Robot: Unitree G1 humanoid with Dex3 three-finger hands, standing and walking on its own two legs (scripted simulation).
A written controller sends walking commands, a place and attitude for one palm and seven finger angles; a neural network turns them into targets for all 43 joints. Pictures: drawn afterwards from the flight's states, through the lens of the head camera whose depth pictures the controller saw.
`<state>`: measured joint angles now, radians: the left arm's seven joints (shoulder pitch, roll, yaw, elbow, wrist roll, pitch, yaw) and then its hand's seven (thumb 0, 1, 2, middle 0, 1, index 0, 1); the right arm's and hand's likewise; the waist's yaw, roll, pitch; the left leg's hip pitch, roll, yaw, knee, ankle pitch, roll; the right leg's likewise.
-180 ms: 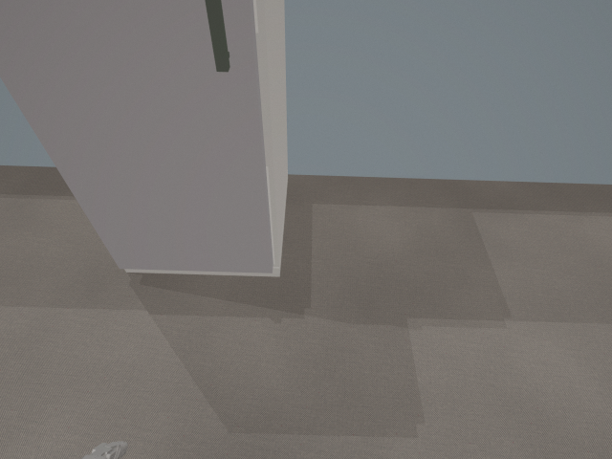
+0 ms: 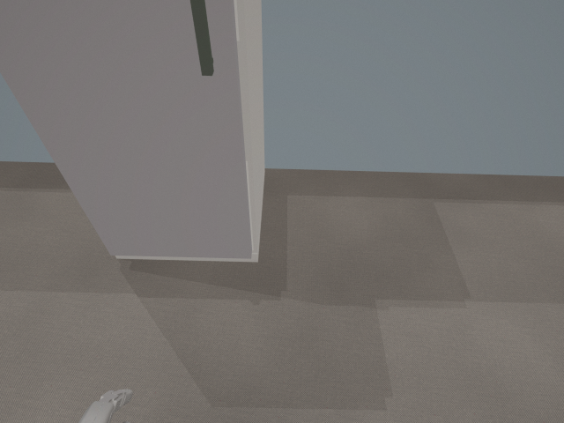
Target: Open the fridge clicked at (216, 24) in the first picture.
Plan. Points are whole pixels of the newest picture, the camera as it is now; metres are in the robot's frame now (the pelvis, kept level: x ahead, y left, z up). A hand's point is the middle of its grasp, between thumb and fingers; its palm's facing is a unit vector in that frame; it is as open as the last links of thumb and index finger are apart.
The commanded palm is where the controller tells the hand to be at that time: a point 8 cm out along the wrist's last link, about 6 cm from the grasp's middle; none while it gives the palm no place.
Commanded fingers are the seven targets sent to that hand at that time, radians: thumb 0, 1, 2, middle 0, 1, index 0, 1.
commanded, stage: stand and wait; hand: right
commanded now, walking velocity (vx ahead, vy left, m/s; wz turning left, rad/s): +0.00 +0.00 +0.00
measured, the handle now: out of the picture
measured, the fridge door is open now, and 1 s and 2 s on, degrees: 0 0 0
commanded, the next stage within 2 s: look at it before walking up in 0.64 s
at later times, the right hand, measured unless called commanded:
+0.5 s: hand out of the picture +0.05 -0.23 -0.15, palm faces -0.03 +0.94 -0.34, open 7.4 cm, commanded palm none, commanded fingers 0.00 -0.90 -0.90 0.20 0.30 0.20 0.30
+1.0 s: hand out of the picture +0.06 -0.22 -0.15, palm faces -0.04 +0.94 -0.33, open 7.4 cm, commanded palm none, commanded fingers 0.00 -0.90 -0.90 0.20 0.30 0.20 0.30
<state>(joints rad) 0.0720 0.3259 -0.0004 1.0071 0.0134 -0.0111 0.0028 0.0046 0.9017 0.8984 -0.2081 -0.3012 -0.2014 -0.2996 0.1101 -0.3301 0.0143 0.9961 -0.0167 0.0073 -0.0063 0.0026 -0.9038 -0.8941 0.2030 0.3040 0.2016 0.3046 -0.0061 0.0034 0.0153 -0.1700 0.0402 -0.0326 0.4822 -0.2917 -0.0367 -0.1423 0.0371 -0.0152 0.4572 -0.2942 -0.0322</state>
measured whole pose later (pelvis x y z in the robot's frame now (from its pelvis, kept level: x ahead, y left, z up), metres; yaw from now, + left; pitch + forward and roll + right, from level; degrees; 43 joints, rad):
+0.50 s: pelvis -0.01 +0.02 +0.01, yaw +0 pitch -2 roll +0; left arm 0.12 0.34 0.00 1.10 0.01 0.00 0.00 0.00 0.90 0.90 -0.21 -0.30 -0.20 -0.30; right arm 0.15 -0.34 0.00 1.07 -0.01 0.00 0.00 0.00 -0.90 -0.89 0.20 0.30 0.20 0.30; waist 0.00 0.00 0.04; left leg -0.15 0.01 -0.03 0.41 -0.23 -0.01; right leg -0.12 0.01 -0.01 0.39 -0.24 -0.01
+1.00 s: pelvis -0.02 +0.02 +0.01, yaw +0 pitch -2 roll +0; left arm 0.11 0.33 0.00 1.12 0.01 -0.01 0.00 0.00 0.90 0.90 -0.21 -0.30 -0.20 -0.30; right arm 0.13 -0.33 0.01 1.08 -0.02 0.00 0.00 0.00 -0.90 -0.89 0.20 0.30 0.20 0.30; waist 0.00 0.00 0.03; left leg -0.15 0.01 -0.03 0.39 -0.21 -0.01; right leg -0.12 0.00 -0.01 0.36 -0.21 0.00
